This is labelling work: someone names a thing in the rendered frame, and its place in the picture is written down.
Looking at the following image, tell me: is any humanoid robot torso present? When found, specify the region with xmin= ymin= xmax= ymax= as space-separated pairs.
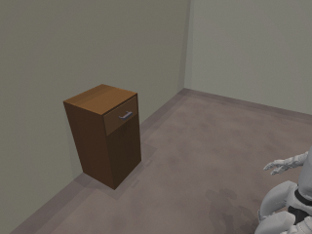
xmin=286 ymin=146 xmax=312 ymax=216

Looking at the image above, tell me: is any cabinet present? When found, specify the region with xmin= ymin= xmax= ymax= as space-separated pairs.
xmin=63 ymin=84 xmax=141 ymax=190

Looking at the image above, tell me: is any right robot thigh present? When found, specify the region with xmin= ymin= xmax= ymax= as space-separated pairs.
xmin=259 ymin=180 xmax=298 ymax=221

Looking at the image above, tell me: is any right robot forearm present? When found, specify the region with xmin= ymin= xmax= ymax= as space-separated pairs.
xmin=284 ymin=151 xmax=308 ymax=169

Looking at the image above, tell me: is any right robot hand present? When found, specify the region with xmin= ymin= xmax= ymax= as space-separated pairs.
xmin=264 ymin=160 xmax=289 ymax=176

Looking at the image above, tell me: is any left robot forearm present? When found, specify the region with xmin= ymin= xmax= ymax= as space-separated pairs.
xmin=280 ymin=216 xmax=312 ymax=234

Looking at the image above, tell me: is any drawer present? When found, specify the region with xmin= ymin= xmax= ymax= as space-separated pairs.
xmin=103 ymin=97 xmax=137 ymax=135

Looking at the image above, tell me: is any handle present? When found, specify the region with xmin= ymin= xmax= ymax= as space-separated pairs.
xmin=118 ymin=111 xmax=133 ymax=121

